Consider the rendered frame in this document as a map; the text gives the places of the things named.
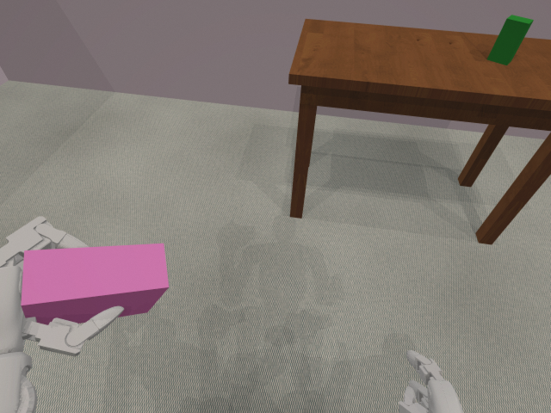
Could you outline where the robot left hand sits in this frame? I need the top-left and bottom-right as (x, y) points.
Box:
(0, 216), (124, 357)

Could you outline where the sponge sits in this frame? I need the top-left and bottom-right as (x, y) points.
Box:
(21, 243), (169, 325)

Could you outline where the left robot forearm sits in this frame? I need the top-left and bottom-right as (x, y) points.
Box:
(0, 352), (37, 413)

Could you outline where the robot right hand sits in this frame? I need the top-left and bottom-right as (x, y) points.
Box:
(399, 350), (464, 413)

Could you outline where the table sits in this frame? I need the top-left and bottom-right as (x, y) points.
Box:
(288, 19), (551, 244)

